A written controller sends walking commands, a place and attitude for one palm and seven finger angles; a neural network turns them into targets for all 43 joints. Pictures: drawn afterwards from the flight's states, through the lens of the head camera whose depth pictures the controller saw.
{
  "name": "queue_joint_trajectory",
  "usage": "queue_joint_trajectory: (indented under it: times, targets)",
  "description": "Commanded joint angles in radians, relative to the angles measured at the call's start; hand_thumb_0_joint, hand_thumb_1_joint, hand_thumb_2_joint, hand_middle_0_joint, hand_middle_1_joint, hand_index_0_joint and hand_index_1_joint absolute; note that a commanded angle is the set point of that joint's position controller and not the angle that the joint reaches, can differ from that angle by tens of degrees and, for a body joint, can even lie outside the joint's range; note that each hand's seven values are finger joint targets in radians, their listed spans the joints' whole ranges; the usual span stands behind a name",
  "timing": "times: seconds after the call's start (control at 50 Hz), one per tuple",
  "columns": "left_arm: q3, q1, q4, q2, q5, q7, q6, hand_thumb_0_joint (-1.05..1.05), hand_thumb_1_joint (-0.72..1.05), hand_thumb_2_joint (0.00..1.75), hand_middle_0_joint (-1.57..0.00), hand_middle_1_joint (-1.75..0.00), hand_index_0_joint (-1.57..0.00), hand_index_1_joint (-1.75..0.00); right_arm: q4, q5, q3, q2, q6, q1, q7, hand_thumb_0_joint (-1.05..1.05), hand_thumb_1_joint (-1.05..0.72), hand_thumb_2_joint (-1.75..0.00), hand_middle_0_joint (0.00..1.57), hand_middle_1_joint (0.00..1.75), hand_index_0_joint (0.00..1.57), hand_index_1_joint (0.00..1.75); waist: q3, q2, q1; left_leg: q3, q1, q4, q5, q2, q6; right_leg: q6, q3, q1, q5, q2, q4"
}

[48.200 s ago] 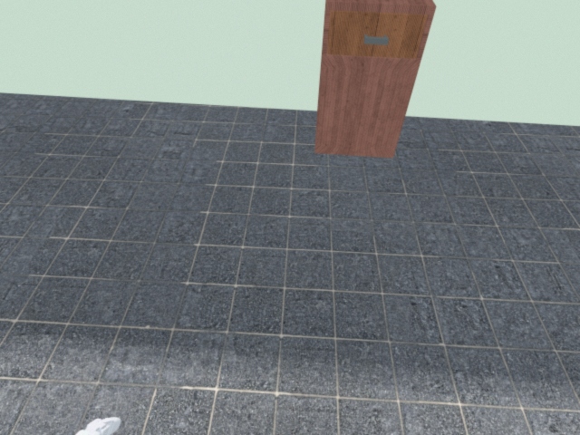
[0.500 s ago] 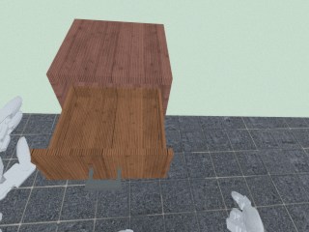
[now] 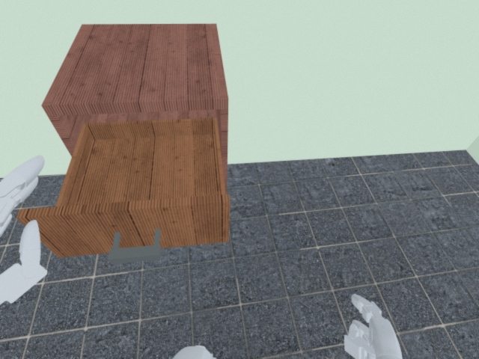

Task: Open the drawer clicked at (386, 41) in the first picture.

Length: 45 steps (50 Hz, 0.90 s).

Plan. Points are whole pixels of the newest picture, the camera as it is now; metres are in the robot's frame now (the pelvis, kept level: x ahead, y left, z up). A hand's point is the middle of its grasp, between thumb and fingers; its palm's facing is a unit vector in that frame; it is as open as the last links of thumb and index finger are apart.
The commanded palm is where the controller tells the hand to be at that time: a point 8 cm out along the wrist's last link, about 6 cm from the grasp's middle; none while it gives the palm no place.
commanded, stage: step back with the hand held close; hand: left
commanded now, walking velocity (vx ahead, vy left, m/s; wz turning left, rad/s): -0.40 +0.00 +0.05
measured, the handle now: (136, 244) +0.35 +0.24 -0.11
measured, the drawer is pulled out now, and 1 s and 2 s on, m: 0.30 0.30 0.30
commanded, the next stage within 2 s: stop stepping back and stand still in 0.12 s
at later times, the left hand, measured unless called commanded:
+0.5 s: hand out of the picture +0.03 +0.17 +0.18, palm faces +0.38 -0.79 -0.49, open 7.4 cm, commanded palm -0.03 +0.22 +0.18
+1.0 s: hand out of the picture -0.03 +0.18 +0.16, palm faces +0.49 -0.76 -0.41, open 7.5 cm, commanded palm -0.09 +0.21 +0.18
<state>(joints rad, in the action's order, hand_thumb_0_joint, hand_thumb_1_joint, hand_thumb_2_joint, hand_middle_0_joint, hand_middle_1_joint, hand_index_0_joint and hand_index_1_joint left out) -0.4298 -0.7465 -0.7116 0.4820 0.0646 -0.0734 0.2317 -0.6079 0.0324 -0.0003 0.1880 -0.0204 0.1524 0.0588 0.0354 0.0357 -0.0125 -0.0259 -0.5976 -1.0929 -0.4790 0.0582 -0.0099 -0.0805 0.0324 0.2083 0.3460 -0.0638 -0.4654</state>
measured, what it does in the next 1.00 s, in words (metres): walks backwards: left foot, then right foot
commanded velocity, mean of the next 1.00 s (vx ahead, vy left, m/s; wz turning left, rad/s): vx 0.09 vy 0.07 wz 0.00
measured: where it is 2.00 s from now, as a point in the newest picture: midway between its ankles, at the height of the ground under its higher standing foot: outside the picture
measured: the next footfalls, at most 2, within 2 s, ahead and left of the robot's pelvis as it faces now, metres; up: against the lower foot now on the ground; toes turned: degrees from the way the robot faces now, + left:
left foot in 0.12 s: -0.01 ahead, +0.09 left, +0.00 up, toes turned +2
right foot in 0.38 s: -0.13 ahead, -0.19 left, +0.00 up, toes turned +10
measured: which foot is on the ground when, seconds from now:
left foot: up 0.00-0.10, down 0.12-0.38, up 0.40-0.68, down 0.70-1.00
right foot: down 0.00-0.12, up 0.14-0.36, down 0.38-1.00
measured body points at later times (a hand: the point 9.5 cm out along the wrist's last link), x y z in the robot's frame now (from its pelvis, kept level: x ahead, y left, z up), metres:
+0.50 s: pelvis -0.15 -0.07 +0.00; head -0.14 -0.08 +0.45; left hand +0.00 +0.21 +0.21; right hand +0.02 -0.29 -0.10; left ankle -0.14 +0.06 -0.67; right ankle -0.13 -0.16 -0.74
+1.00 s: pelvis -0.19 -0.08 +0.00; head -0.20 -0.08 +0.45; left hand -0.06 +0.22 +0.19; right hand +0.00 -0.29 -0.09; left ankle -0.22 +0.04 -0.72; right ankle -0.14 -0.16 -0.74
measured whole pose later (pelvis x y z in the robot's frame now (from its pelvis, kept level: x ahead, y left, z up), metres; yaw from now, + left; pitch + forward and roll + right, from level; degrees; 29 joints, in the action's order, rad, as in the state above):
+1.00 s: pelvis -0.19 -0.08 +0.00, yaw +6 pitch -1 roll +1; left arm -0.35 -0.58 -0.51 0.34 0.03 -0.15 0.20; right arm -0.63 0.02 -0.01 0.19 -0.07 0.21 0.04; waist 0.03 0.00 0.01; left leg 0.04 -0.30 -0.73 -0.42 -0.01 0.04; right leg -0.06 0.11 0.30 0.22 0.01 -0.53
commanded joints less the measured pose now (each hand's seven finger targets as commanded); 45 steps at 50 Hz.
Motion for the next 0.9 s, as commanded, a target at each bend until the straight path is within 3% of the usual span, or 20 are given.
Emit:
queue_joint_trajectory:
  times: [0.0, 0.04, 0.1, 0.12, 0.18, 0.22, 0.3, 0.34, 0.4, 0.44, 0.48, 0.56, 0.6, 0.64, 0.68, 0.7, 0.76, 0.8, 0.84, 0.88]
  targets:
    - [-0.089, 0.107, 0.008, 0.053, -0.015, -0.058, 0.027, 0.0, 0.9, 0.9, -0.2, -0.3, -0.2, -0.3, 0.18, -0.019, -0.012, 0.069, -0.039, -0.209, 0.051, 0.0, -0.9, -0.9, 0.2, 0.3, 0.2, 0.3, -0.015, 0.012, -0.024, 0.019, 0.003, 0.287, -0.07, -0.013, -0.005, -0.018, -0.053, -0.1, -1.214, 0.242, -0.058]
    - [-0.052, 0.13, -0.039, 0.054, -0.015, -0.071, 0.017, 0.0, 0.9, 0.9, -0.2, -0.3, -0.2, -0.3, 0.168, -0.015, 0.003, 0.106, -0.026, -0.16, 0.053, 0.0, -0.9, -0.9, 0.2, 0.3, 0.2, 0.3, 0.04, 0.005, -0.041, 0.024, 0.174, 0.7, 0.278, -0.033, -0.015, 0.032, -0.041, -0.135, -1.011, 0.173, -0.135]
    - [0.008, 0.117, -0.194, 0.022, -0.027, -0.087, 0.013, 0.0, 0.9, 0.9, -0.2, -0.3, -0.2, -0.3, 0.16, -0.018, 0.067, 0.131, -0.049, -0.072, 0.011, 0.0, -0.9, -0.9, 0.2, 0.3, 0.2, 0.3, 0.158, -0.214, 0.005, -0.258, 0.569, 0.66, 1.153, -0.411, 0.142, 0.092, -0.083, 0.267, 0.136, 0.091, -0.394]
    - [0.02, 0.149, -0.262, 0.038, -0.025, -0.086, 0.029, 0.0, 0.9, 0.9, -0.2, -0.3, -0.2, -0.3, 0.164, -0.004, 0.077, 0.146, -0.083, -0.029, -0.007, 0.0, -0.9, -0.9, 0.2, 0.3, 0.2, 0.3, 0.17, -0.163, -0.004, -0.237, 0.578, 0.667, 1.085, -0.443, 0.186, 0.093, -0.117, 0.293, 0.206, 0.078, -0.521]
    - [-0.101, 0.091, -0.344, 0.131, -0.014, -0.093, -0.003, 0.0, 0.9, 0.9, -0.2, -0.3, -0.2, -0.3, 0.163, -0.043, 0.068, 0.137, -0.113, -0.074, -0.005, 0.0, -0.9, -0.9, 0.2, 0.3, 0.2, 0.3, 0.218, -0.244, 0.017, -0.207, 0.44, 0.678, 1.029, -0.38, 0.162, 0.098, -0.095, 0.235, 0.188, 0.067, -0.539]
    - [-0.095, 0.061, -0.374, 0.098, -0.018, -0.1, -0.014, 0.0, 0.9, 0.9, -0.2, -0.3, -0.2, -0.3, 0.161, -0.035, 0.068, 0.131, -0.117, -0.068, -0.011, 0.0, -0.9, -0.9, 0.2, 0.3, 0.2, 0.3, 0.21, -0.235, 0.014, -0.165, 0.448, 0.662, 0.906, -0.341, 0.162, 0.103, -0.06, 0.231, 0.13, 0.062, -0.486]
    - [-0.111, -0.019, -0.292, 0.066, 0.003, -0.11, -0.032, 0.0, 0.9, 0.9, -0.2, -0.3, -0.2, -0.3, 0.195, -0.005, 0.044, 0.133, -0.12, -0.074, -0.015, 0.0, -0.9, -0.9, 0.2, 0.3, 0.2, 0.3, 0.142, -0.269, 0.003, -0.086, 0.253, 0.672, 0.234, -0.232, 0.1, 0.107, 0.031, 0.024, 0.062, 0.054, -0.12]
    - [-0.114, -0.005, -0.193, 0.065, -0.003, -0.106, -0.026, 0.0, 0.9, 0.9, -0.2, -0.3, -0.2, -0.3, 0.194, 0.001, 0.041, 0.13, -0.108, -0.076, -0.009, 0.0, -0.9, -0.9, 0.2, 0.3, 0.2, 0.3, 0.077, -0.147, 0.0, -0.012, 0.096, 0.597, -0.076, -0.137, 0.05, 0.097, 0.053, -0.117, -0.062, 0.085, 0.058]
    - [-0.07, 0.097, -0.062, 0.057, 0.006, -0.084, -0.036, 0.0, 0.9, 0.9, -0.2, -0.3, -0.2, -0.3, 0.17, 0.01, 0.067, 0.145, -0.079, -0.049, -0.005, 0.0, -0.9, -0.9, 0.2, 0.3, 0.2, 0.3, -0.007, 0.255, -0.013, -0.018, 0.113, -0.05, 0.017, -0.037, 0.004, -0.057, -0.408, 0.231, 0.273, 0.44, 0.339]
    - [-0.048, 0.113, 0.02, 0.023, -0.003, -0.06, -0.032, 0.0, 0.9, 0.9, -0.2, -0.3, -0.2, -0.3, 0.149, -0.003, 0.07, 0.148, -0.074, -0.061, -0.004, 0.0, -0.9, -0.9, 0.2, 0.3, 0.2, 0.3, -0.065, 0.191, -0.039, -0.056, 0.077, -0.172, 0.127, -0.06, 0.007, -0.045, -0.323, 0.321, 0.23, 0.409, 0.314]
    - [-0.036, 0.109, 0.041, 0.034, -0.012, -0.055, -0.014, 0.0, 0.9, 0.9, -0.2, -0.3, -0.2, -0.3, 0.158, -0.01, 0.05, 0.129, -0.064, -0.085, -0.006, 0.0, -0.9, -0.9, 0.2, 0.3, 0.2, 0.3, -0.045, 0.112, -0.035, -0.012, 0.109, 0.028, 0.144, -0.088, 0.011, -0.018, -0.171, 0.263, 0.16, 0.361, 0.276]
    - [0.0, 0.124, -0.024, 0.033, -0.047, -0.082, 0.014, 0.0, 0.9, 0.9, -0.2, -0.3, -0.2, -0.3, 0.155, -0.02, 0.043, 0.124, -0.121, -0.074, 0.007, 0.0, -0.9, -0.9, 0.2, 0.3, 0.2, 0.3, 0.002, 0.153, -0.001, 0.09, 0.239, 0.444, 0.022, -0.053, 0.059, -0.013, -0.186, 0.116, 0.187, 0.347, 0.288]
    - [-0.012, 0.121, -0.143, 0.057, -0.049, -0.101, 0.019, 0.0, 0.9, 0.9, -0.2, -0.3, -0.2, -0.3, 0.156, -0.032, 0.046, 0.13, -0.148, -0.038, 0.009, 0.0, -0.9, -0.9, 0.2, 0.3, 0.2, 0.3, 0.054, 0.084, -0.006, 0.111, 0.337, 0.685, 0.062, -0.043, 0.075, -0.004, -0.193, 0.02, 0.15, 0.338, 0.244]
    - [-0.028, 0.091, -0.216, 0.078, -0.044, -0.109, 0.036, 0.0, 0.9, 0.9, -0.2, -0.3, -0.2, -0.3, 0.169, -0.043, 0.052, 0.142, -0.17, -0.002, 0.012, 0.0, -0.9, -0.9, 0.2, 0.3, 0.2, 0.3, 0.08, -0.071, -0.008, 0.061, 0.393, 0.841, 0.139, -0.086, 0.1, 0.031, -0.125, -0.05, 0.018, 0.235, 0.075]
    - [-0.043, 0.074, -0.256, 0.09, -0.044, -0.107, 0.042, 0.0, 0.9, 0.9, -0.2, -0.3, -0.2, -0.3, 0.195, -0.034, 0.068, 0.164, -0.17, -0.005, 0.007, 0.0, -0.9, -0.9, 0.2, 0.3, 0.2, 0.3, 0.092, -0.298, 0.011, -0.116, 0.454, 0.797, 0.318, -0.243, 0.137, 0.072, 0.044, 0.037, -0.107, 0.112, -0.181]
    - [-0.065, 0.061, -0.26, 0.106, -0.046, -0.106, 0.038, 0.0, 0.9, 0.9, -0.2, -0.3, -0.2, -0.3, 0.189, -0.027, 0.071, 0.166, -0.172, -0.004, -0.001, 0.0, -0.9, -0.9, 0.2, 0.3, 0.2, 0.3, 0.114, -0.282, 0.02, -0.1, 0.487, 0.758, 0.431, -0.267, 0.138, 0.082, 0.081, 0.087, -0.021, 0.096, -0.221]
    - [-0.068, 0.057, -0.186, 0.077, -0.043, -0.109, 0.026, 0.0, 0.9, 0.9, -0.2, -0.3, -0.2, -0.3, 0.161, -0.015, 0.051, 0.143, -0.17, -0.004, 0.004, 0.0, -0.9, -0.9, 0.2, 0.3, 0.2, 0.3, -0.021, -0.276, 0.003, -0.074, 0.291, 0.744, 0.289, -0.248, 0.132, 0.072, 0.075, 0.028, 0.02, 0.09, -0.101]
    - [-0.063, 0.106, -0.069, 0.064, -0.032, -0.106, 0.024, 0.0, 0.9, 0.9, -0.2, -0.3, -0.2, -0.3, 0.143, -0.006, 0.059, 0.16, -0.163, -0.017, 0.008, 0.0, -0.9, -0.9, 0.2, 0.3, 0.2, 0.3, -0.049, -0.048, -0.001, -0.014, 0.178, 0.611, 0.2, -0.176, 0.097, 0.061, -0.03, -0.098, -0.112, 0.117, 0.031]
    - [-0.046, 0.125, 0.043, 0.046, -0.027, -0.096, 0.019, 0.0, 0.9, 0.9, -0.2, -0.3, -0.2, -0.3, 0.149, 0.001, 0.073, 0.158, -0.14, 0.001, 0.005, 0.0, -0.9, -0.9, 0.2, 0.3, 0.2, 0.3, -0.036, 0.219, -0.013, 0.071, 0.109, 0.351, -0.011, -0.046, 0.049, -0.015, -0.376, -0.042, 0.183, 0.309, 0.229]
    - [-0.007, 0.156, 0.105, 0.012, -0.029, -0.081, 0.01, 0.0, 0.9, 0.9, -0.2, -0.3, -0.2, -0.3, 0.14, -0.001, 0.08, 0.158, -0.108, -0.009, -0.004, 0.0, -0.9, -0.9, 0.2, 0.3, 0.2, 0.3, -0.104, 0.196, -0.009, 0.018, 0.107, 0.144, -0.016, -0.071, 0.046, -0.073, -0.476, 0.098, 0.337, 0.38, 0.335]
